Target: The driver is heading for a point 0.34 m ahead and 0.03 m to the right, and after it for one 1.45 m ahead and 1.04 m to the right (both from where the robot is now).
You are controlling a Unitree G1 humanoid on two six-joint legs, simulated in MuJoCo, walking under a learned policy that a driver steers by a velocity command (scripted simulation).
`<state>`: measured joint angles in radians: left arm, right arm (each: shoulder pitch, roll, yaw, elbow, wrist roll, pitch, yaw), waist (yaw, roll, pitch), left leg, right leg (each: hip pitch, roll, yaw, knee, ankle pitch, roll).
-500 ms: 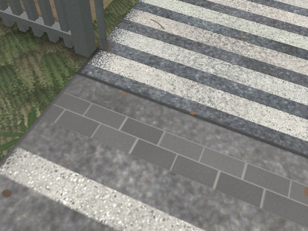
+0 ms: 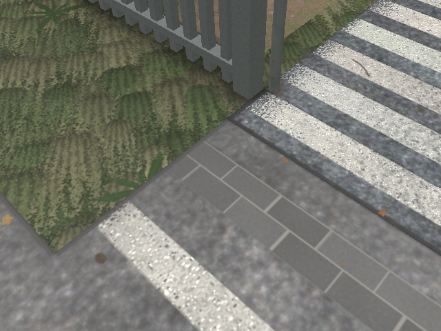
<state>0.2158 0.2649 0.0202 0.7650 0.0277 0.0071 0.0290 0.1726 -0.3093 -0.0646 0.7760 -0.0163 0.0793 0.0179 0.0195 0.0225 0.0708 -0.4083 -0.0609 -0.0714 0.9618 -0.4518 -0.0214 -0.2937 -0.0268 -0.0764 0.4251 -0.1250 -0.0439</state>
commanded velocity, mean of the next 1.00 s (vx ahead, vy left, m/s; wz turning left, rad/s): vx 0.27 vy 0.00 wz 0.02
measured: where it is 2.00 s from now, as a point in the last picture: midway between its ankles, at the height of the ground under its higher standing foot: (278, 242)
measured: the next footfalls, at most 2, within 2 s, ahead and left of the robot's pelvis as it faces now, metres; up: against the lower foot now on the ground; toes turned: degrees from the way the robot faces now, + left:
left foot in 0.12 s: +0.02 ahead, +0.11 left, +0.00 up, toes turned -1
right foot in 0.54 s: +0.04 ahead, -0.09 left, +0.00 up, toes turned -1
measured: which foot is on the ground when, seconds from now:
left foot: up 0.00-0.10, down 0.12-0.54, up 0.56-0.96, down 0.98-1.00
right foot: down 0.00-0.12, up 0.14-0.52, down 0.54-0.98, up 1.00-1.00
